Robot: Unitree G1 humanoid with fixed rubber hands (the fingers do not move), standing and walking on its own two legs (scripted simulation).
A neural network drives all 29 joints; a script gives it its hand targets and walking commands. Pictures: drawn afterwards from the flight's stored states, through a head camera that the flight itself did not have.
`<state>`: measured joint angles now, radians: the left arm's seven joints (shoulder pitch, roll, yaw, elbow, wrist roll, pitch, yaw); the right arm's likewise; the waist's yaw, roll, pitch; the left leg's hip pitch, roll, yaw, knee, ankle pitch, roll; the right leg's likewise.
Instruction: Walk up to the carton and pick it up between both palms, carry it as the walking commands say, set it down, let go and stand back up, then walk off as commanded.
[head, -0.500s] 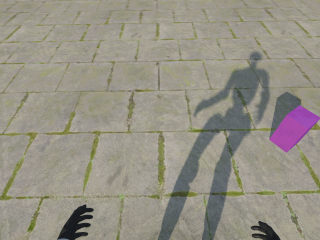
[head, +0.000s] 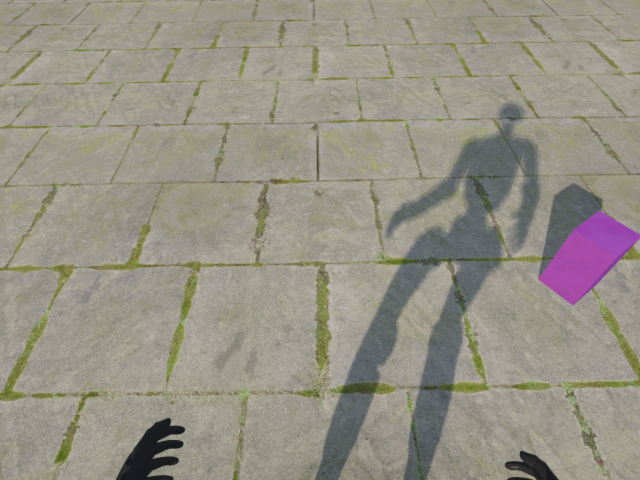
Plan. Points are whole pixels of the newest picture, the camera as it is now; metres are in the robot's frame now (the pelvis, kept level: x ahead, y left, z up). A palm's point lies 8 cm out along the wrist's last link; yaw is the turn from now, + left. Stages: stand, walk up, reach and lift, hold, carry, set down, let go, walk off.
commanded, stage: stand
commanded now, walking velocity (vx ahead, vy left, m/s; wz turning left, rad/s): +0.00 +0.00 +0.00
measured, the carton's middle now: (585, 259) +0.92 -0.90 -0.61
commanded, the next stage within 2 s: walk up in 0.58 s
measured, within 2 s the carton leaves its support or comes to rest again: neither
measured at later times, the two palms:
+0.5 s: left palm out of the picture +0.13 +0.25 -0.09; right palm out of the picture +0.10 -0.27 -0.11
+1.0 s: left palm out of the picture +0.10 +0.24 -0.09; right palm out of the picture +0.07 -0.29 -0.12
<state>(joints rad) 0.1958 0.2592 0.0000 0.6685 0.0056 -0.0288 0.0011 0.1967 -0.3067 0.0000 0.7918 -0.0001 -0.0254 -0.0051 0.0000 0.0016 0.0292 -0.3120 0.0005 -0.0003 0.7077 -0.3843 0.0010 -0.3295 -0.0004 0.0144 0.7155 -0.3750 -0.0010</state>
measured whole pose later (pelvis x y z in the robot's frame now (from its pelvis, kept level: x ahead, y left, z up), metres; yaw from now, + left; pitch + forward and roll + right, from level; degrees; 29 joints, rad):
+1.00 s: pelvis -0.02 -0.02 +0.00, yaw -3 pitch -2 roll +2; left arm 0.20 0.26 0.00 0.76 0.01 0.01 -0.01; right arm 0.17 -0.31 0.00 0.83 0.00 0.05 -0.04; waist 0.00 0.01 0.07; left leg -0.32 0.01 0.03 0.77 -0.43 -0.04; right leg -0.35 0.01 0.02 0.75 -0.37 -0.03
